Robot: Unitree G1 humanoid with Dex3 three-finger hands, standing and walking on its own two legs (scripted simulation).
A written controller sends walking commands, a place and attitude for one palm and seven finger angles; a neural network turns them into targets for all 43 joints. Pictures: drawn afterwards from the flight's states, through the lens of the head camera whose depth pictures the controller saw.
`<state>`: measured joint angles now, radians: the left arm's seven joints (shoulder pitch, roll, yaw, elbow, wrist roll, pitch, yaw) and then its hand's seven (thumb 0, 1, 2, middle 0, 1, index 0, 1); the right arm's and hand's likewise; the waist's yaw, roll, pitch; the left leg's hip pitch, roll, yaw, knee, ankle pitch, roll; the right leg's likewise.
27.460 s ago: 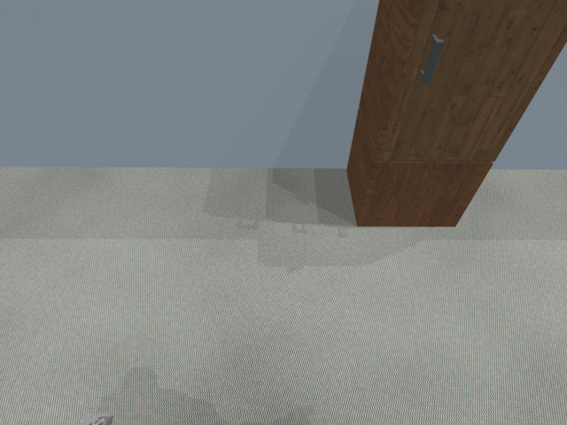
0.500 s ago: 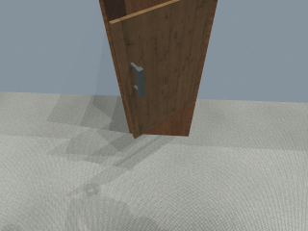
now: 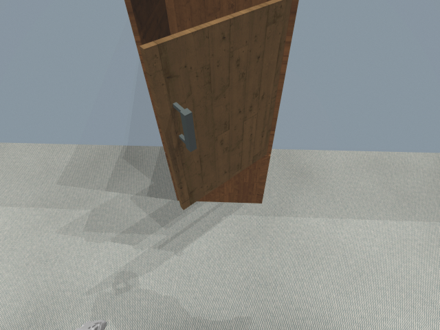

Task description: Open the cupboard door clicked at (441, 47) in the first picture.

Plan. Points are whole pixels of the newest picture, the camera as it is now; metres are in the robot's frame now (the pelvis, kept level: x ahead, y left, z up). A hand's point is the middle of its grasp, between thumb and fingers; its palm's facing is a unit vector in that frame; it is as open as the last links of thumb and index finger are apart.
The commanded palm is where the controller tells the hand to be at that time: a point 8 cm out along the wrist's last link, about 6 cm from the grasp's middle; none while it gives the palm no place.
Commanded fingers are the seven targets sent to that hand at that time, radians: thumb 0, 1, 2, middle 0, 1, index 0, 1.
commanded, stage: look to check the result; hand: left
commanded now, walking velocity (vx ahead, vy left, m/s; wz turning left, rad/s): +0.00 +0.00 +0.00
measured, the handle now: (184, 127) +0.56 +0.12 +0.03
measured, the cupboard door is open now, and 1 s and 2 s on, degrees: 42 42 42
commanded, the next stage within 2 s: walk to a spot facing it in 0.56 s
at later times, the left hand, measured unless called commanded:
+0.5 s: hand out of the picture +0.09 +0.23 -0.16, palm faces +0.00 -0.94 -0.34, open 7.4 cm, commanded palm none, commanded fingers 0.00 0.90 0.90 -0.20 -0.30 -0.20 -0.30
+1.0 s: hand out of the picture +0.09 +0.20 -0.18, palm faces -0.10 -0.96 -0.28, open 7.4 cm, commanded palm none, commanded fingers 0.00 0.90 0.90 -0.20 -0.30 -0.20 -0.30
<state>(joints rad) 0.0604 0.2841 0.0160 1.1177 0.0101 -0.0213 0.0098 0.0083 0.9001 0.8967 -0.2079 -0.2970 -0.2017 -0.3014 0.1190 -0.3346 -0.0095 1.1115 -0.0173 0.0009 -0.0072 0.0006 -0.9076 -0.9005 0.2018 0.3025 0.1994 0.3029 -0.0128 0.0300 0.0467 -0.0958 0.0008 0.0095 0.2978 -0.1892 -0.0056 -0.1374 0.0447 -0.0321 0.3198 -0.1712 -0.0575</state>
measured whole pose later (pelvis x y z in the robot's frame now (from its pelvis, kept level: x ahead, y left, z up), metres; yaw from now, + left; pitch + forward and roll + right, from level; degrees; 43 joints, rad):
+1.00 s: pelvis +0.01 +0.00 -0.01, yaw -8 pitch +0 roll +2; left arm 0.16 0.24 0.05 1.03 0.02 0.06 0.00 0.01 0.90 0.90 -0.21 -0.30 -0.20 -0.30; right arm 0.18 -0.23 -0.03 1.01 -0.02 0.03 -0.04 0.00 -0.91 -0.90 0.20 0.30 0.20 0.30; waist 0.01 -0.01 0.08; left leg -0.14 0.03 0.14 0.46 -0.31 -0.01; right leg -0.30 0.07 0.06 0.66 -0.35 -0.04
